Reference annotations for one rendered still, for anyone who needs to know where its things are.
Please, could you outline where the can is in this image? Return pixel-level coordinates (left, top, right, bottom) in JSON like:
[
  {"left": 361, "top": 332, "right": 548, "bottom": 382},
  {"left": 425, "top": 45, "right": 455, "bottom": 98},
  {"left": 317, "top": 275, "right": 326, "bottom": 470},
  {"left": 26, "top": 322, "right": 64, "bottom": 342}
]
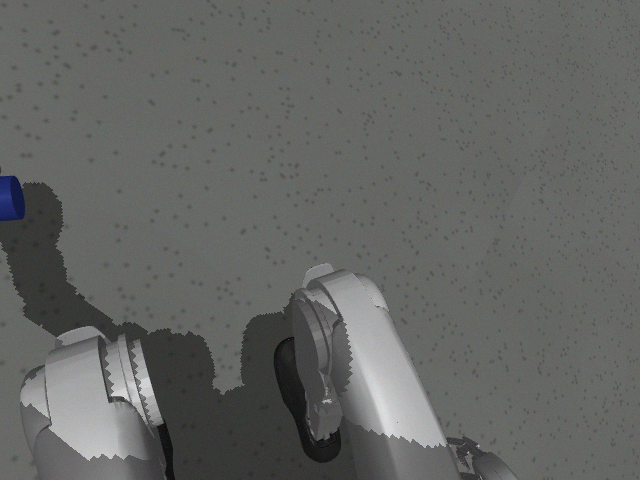
[{"left": 0, "top": 176, "right": 25, "bottom": 221}]

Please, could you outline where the right robot hand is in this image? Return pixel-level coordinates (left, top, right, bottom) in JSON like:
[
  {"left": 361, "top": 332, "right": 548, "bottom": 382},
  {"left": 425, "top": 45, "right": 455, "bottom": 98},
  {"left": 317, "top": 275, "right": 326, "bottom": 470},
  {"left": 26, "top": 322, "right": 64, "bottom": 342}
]
[{"left": 446, "top": 436, "right": 520, "bottom": 480}]

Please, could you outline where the right robot foot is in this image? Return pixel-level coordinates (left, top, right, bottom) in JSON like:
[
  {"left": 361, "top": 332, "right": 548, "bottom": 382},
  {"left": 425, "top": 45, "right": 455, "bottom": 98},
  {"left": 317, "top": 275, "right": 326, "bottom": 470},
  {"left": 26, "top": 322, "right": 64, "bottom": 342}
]
[{"left": 274, "top": 337, "right": 341, "bottom": 463}]

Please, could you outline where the left robot foot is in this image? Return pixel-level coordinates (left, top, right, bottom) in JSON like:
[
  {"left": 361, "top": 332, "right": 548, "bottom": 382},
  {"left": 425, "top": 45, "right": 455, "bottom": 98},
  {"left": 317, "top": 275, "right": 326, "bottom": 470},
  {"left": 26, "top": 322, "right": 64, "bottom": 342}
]
[{"left": 157, "top": 417, "right": 175, "bottom": 480}]

